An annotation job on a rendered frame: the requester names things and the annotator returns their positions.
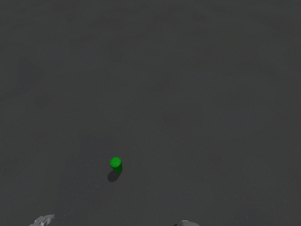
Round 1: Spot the left robot hand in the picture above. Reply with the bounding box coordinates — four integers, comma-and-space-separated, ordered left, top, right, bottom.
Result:
29, 214, 55, 226

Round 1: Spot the cup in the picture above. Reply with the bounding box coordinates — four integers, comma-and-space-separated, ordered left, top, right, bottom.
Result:
110, 157, 122, 174

